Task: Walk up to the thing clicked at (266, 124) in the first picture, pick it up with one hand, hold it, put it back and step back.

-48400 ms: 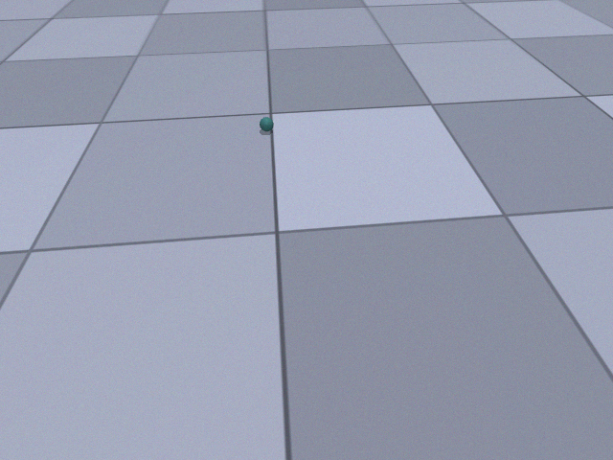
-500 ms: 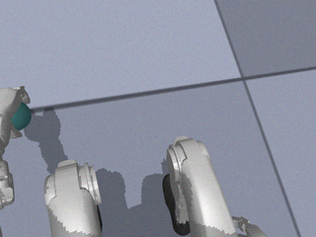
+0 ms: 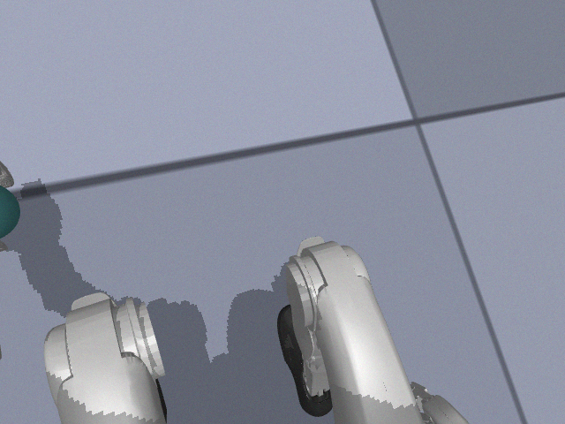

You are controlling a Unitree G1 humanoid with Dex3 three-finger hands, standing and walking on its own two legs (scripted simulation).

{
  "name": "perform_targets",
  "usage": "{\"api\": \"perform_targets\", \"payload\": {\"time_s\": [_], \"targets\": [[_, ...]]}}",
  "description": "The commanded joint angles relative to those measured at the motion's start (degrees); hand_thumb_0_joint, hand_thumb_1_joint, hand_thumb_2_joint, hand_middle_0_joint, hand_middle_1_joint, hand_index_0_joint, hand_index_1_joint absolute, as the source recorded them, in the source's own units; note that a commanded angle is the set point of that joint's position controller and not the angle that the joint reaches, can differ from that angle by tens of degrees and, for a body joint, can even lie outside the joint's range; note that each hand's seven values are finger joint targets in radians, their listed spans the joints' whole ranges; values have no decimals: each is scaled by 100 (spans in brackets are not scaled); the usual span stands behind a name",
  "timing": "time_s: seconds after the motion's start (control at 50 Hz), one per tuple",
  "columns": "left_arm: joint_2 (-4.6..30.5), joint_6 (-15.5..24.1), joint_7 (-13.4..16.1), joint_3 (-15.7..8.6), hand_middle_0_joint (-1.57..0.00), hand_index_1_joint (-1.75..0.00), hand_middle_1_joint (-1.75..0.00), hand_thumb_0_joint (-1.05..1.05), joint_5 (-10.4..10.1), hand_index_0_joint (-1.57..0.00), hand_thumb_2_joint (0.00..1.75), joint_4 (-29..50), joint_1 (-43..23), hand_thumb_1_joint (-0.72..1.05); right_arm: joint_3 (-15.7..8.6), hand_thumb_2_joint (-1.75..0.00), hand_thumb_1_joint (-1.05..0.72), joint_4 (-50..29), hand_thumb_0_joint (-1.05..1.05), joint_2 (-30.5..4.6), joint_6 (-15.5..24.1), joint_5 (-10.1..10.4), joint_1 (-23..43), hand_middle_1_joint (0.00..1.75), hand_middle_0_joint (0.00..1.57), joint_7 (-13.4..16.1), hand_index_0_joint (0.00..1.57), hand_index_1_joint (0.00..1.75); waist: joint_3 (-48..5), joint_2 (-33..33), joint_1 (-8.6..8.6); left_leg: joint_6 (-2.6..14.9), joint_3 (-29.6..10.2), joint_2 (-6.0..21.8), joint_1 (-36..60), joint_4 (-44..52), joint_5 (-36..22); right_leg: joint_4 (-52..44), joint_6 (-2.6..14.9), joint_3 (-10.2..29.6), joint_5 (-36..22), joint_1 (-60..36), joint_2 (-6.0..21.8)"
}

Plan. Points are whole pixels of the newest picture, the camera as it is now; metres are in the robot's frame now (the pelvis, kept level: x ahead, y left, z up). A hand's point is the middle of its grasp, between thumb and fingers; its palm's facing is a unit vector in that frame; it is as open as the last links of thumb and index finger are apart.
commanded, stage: rest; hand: left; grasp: from above
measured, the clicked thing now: out of the picture +0.44 +0.33 -0.23
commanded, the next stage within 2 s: open in 0.88 s
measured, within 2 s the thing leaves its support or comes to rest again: rests again in 1.18 s
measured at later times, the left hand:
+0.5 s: hand out of the picture +0.43 +0.33 -0.23, palm faces -0.45 -0.17 -0.88, open 10.5 cm
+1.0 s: hand out of the picture +0.44 +0.32 -0.24, palm faces -0.44 -0.16 -0.88, open 10.5 cm
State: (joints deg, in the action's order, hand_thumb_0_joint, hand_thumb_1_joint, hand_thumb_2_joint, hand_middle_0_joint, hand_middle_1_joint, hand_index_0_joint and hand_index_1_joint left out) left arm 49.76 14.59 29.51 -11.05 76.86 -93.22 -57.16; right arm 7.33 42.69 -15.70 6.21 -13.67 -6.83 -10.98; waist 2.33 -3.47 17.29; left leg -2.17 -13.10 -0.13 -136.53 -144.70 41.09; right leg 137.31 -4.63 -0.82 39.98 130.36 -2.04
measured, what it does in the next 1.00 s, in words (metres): stands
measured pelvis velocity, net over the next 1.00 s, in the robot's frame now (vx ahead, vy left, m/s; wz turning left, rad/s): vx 0.00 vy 0.01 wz -0.06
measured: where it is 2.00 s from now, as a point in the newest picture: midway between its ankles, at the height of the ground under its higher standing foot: (235, 410)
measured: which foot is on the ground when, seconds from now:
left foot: down 0.00-1.00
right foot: down 0.00-1.00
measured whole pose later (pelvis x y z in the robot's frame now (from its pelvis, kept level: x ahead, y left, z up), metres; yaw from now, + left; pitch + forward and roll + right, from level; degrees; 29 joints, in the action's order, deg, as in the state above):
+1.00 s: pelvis +0.00 +0.01 -0.01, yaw -3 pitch +27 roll -14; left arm 56.7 15.6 35.6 -10.5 78.6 -101.9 -58.6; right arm 13.0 41.5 -18.0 10.9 -18.1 -4.0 -15.2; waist 6.1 -6.1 20.1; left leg -1.2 -16.1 0.1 -136.4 -149.4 41.9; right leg 138.7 -4.5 -3.2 39.2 128.7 -3.3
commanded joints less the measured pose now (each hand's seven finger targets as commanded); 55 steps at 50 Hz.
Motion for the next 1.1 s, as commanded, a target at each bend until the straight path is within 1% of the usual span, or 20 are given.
{"api": "perform_targets", "payload": {"time_s": [0.0, 0.06, 0.08, 0.1, 0.12, 0.16, 0.18, 0.2, 0.22, 0.28, 0.3, 0.32, 0.4, 0.48, 0.56, 0.58, 0.7, 0.86, 0.96, 1.08], "targets": [[1734, 39, 293, -283, -95, -97, -99, 0, -50, -97, 103, 694, -1485, 65, -505, -90, -91, 38, 0, -1721, 29, -34, -1173, 30, 20, 18, 20, 30, -3953, 2440, 30, 261, 897, 47, 3172, 1379, -1458, -988, 531, -1083, -1735, -1926, -137], [1787, 90, 374, -307, -95, -98, -101, 0, -19, -98, 103, 758, -1457, 66, -472, -90, -91, -3, 0, -1798, 38, -75, -1114, 30, 20, -2, 20, 30, -3958, 2632, 100, 231, 848, 59, 3313, 1381, -1537, -917, 531, -1161, -1784, -1891, -138], [1436, 92, 361, -1, -95, -97, -100, 0, -28, -97, 102, 780, -1512, 65, -442, -90, -91, -82, 0, -1729, 59, -69, -983, 30, 20, -22, 20, 30, -3901, 2607, 74, 220, 849, 65, 3261, 1383, -1418, -922, 555, -1148, -1692, -1779, -172], [1768, 104, 405, -233, -95, -97, -100, 0, 5, -98, 102, 817, -1553, 66, -470, -90, -91, 0, 0, -1792, 53, -94, -1036, 30, 20, -28, 20, 30, -3936, 2652, 124, 239, 850, 70, 3202, 1354, -1418, -934, 536, -1163, -1733, -1868, -174], [1621, 101, 416, -153, -97, -96, -99, 0, -5, -100, 102, 889, -1535, 68, -446, -90, -90, -43, 0, -1772, 48, -77, -1031, 30, 20, -36, 20, 30, -3965, 2693, 36, 220, 849, 45, 3243, 1411, -1403, -924, 539, -1164, -1674, -1829, -157], [1506, 94, 421, 33, -97, -96, -99, 0, -25, -99, 103, 723, -1593, 67, -409, -90, -91, 4, 0, -1761, 95, -111, -981, 30, 20, -82, 20, 30, -3681, 2670, 132, 234, 846, 68, 3096, 1354, -1201, -940, 543, -1167, -1534, -1713, -181], [1713, 96, 471, -157, -95, -97, -99, 0, -27, -98, 103, 722, -1513, 65, -442, -90, -91, -51, 0, -1839, 104, -117, -947, 30, 20, -73, 20, 30, -3833, 2555, 119, 233, 807, 84, 3163, 1342, -1321, -949, 536, -1207, -1646, -1795, -195], [1700, 80, 483, -124, -95, -98, -101, 0, -9, -98, 104, 706, -1569, 66, -421, -90, -90, -65, 0, -1852, 123, -107, -915, 30, 20, -82, 20, 30, -3748, 2569, 155, 229, 803, 77, 3149, 1299, -1321, -877, 536, -1208, -1659, -1742, -184], [1848, 88, 529, -287, -95, -96, -99, 0, -39, -98, 102, 841, -1479, 66, -425, -90, -90, -74, 0, -1883, 116, -113, -944, 30, 20, -76, 20, 30, -3872, 2685, 45, 210, 786, 72, 3262, 1392, -1418, -886, 533, -1222, -1686, -1827, -171], [1638, 41, 542, -129, -96, -96, -100, 0, 53, -99, 101, 489, -1497, 68, -404, -90, -91, -1, 0, -1882, 150, -192, -973, 30, 20, -143, 20, 30, -3698, 2667, 266, 188, 760, 94, 3337, 1320, -1546, -777, 503, -1282, -1816, -1715, -181], [1745, 47, 552, -221, -95, -96, -100, 0, 52, -98, 100, 434, -1543, 67, -390, -90, -91, 39, 0, -1871, 156, -209, -988, 30, 20, -160, 20, 30, -3633, 2620, 293, 195, 736, 106, 3259, 1283, -1504, -763, 501, -1292, -1796, -1704, -187], [1775, 56, 557, -243, -95, -95, -98, 0, 23, -98, 100, 554, -1526, 66, -410, -90, -90, -1, 0, -1911, 143, -185, -941, 30, 20, -147, 20, 30, -3706, 2682, 211, 197, 737, 92, 3236, 1324, -1494, -812, 510, -1259, -1783, -1755, -189], [1813, 51, 556, -212, -95, -96, -99, 0, 14, -98, 101, 304, -1551, 67, -277, -90, -91, 27, 0, -1866, 191, -248, -942, 30, 20, -187, 20, 30, -3415, 2495, 341, 234, 744, 95, 2980, 1225, -1275, -896, 488, -1253, -1673, -1781, -194], [1867, 97, 548, -170, -96, -96, -99, 0, -22, -99, 100, 246, -1498, 67, -243, -90, -91, -1, 0, -1912, 223, -249, -875, 30, 20, -192, 20, 30, -3444, 2559, 309, 216, 690, 107, 3022, 1286, -1230, -879, 497, -1302, -1591, -1805, -216], [1736, 134, 562, 32, -95, -96, -99, 0, 37, -99, 99, 198, -1535, 67, -223, -90, -91, -78, 0, -1968, 271, -281, -771, 30, 20, -214, 20, 30, -3412, 2550, 379, 207, 688, 114, 3097, 1208, -1223, -828, 495, -1313, -1615, -1789, -234], [1957, 169, 609, -116, -96, -95, -98, 0, -26, -99, 98, 267, -1582, 68, -181, -90, -91, -15, 0, -1954, 270, -276, -766, 30, 20, -212, 20, 30, -3411, 2600, 342, 215, 647, 124, 3006, 1249, -1150, -857, 499, -1329, -1548, -1820, -248], [2085, 191, 767, -177, -95, -94, -96, 0, 119, -98, 99, 272, -1457, 65, -121, -90, -91, -22, 0, -2016, 297, -341, -695, 30, 20, -246, 20, 30, -3473, 2805, 306, 169, 617, 137, 3195, 1272, -1313, -796, 500, -1363, -1662, -1847, -275], [1878, 99, 813, 11, -96, -92, -95, 0, 93, -99, 95, -219, -1498, 68, -28, -90, -91, -80, 0, -2032, 433, -406, -675, 30, 20, -352, 20, 30, -2987, 2576, 501, 182, 563, 147, 2904, 1213, -1079, -779, 478, -1406, -1518, -1672, -272], [2002, 88, 826, 11, -97, -90, -93, 0, 85, -100, 95, -237, -1503, 67, 40, -90, -91, -131, 0, -2089, 477, -384, -606, 30, 20, -365, 20, 30, -3108, 2462, 452, 195, 498, 147, 2879, 1229, -1052, -838, 482, -1403, -1499, -1770, -297], [2057, 114, 831, 16, -49, -87, -90, 0, 38, -52, 78, -158, -1609, 19, 93, -90, -90, -165, 0, -2074, 503, -390, -588, 30, 20, -387, 20, 30, -3105, 2609, 470, 173, 473, 162, 2907, 1245, -1082, -798, 477, -1430, -1522, -1786, -285]]}}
